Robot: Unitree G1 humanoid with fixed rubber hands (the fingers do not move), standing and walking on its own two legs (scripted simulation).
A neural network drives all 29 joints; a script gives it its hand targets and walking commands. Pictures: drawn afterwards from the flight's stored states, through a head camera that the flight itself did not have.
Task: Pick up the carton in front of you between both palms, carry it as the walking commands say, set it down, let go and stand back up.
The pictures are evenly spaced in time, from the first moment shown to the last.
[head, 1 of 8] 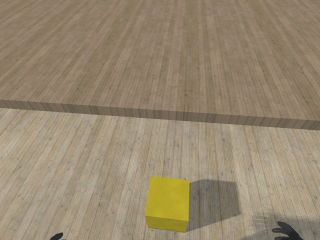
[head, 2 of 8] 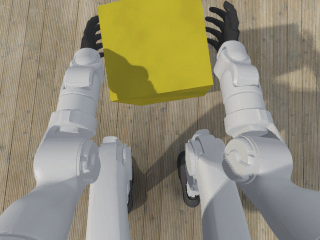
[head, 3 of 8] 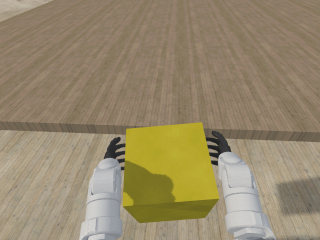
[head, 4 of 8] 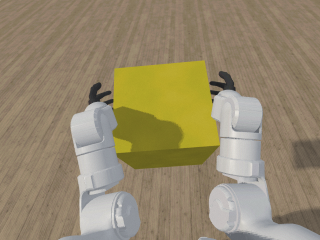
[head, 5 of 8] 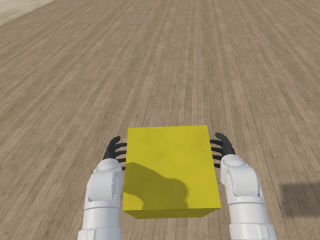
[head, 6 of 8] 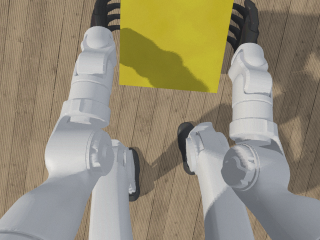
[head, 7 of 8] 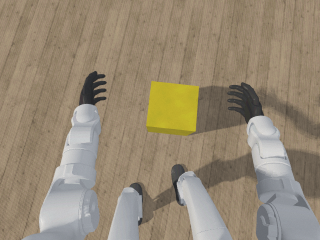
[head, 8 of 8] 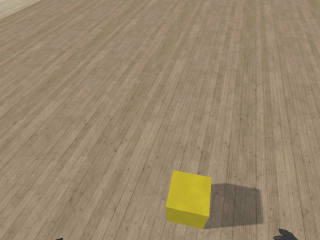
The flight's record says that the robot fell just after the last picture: no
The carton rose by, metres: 0.86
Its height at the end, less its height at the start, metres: +0.11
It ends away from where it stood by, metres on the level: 3.13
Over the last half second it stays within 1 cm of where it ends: yes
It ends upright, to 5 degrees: yes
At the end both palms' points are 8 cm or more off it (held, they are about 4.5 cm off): yes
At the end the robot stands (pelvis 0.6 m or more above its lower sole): yes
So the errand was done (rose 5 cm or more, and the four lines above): yes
